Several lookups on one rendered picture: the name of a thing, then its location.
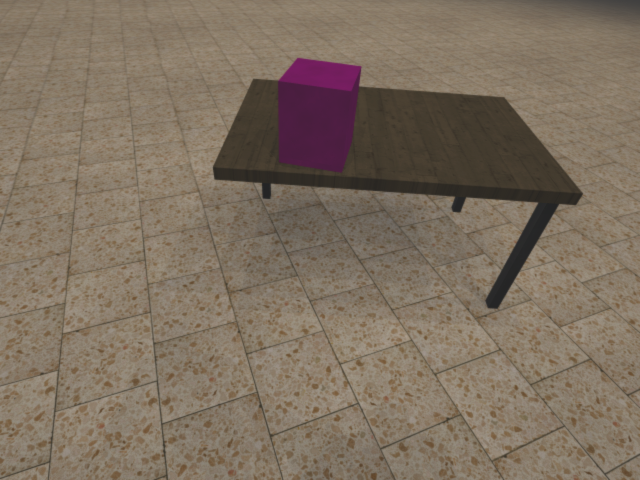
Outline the table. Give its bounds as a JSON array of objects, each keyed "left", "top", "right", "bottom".
[{"left": 213, "top": 79, "right": 583, "bottom": 309}]

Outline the carton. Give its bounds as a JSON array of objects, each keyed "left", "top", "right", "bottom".
[{"left": 278, "top": 58, "right": 361, "bottom": 173}]

